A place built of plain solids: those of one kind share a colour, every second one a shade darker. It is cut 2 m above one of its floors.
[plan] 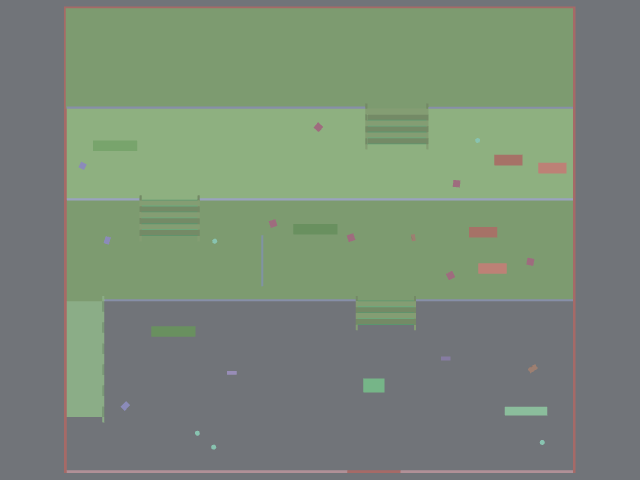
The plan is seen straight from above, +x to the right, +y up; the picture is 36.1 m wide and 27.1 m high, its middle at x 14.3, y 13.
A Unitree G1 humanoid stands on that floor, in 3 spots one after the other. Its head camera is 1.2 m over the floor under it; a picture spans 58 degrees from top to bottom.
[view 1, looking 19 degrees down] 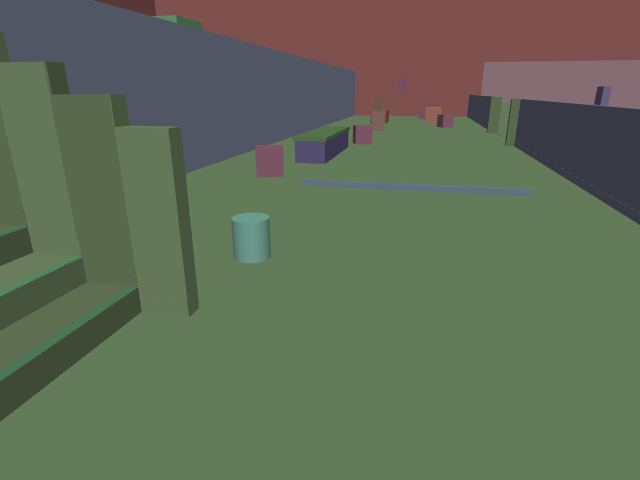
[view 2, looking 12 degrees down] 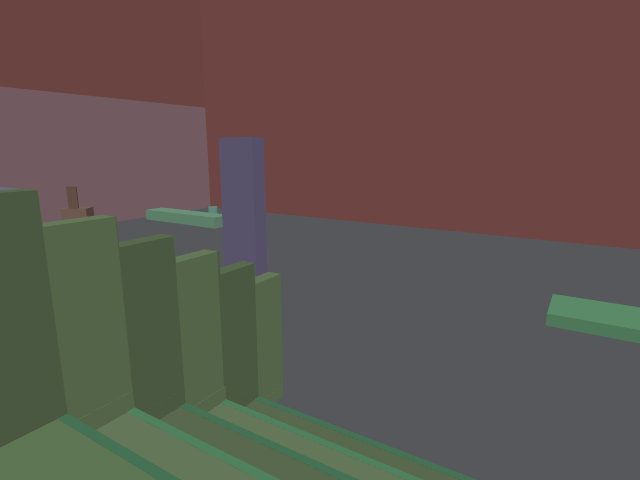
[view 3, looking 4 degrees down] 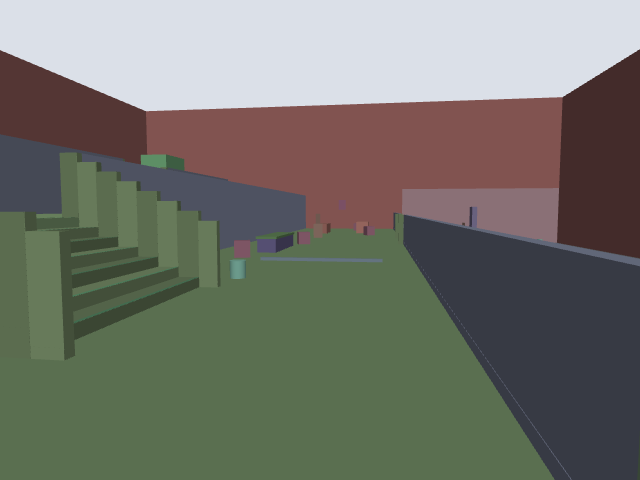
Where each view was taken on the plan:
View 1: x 5.46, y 11.73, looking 13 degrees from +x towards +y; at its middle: terrace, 3.69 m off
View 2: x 17.67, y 10.44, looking -58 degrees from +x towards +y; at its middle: ground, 9.47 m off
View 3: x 1.05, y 10.44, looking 8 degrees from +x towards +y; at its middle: terrace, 17.20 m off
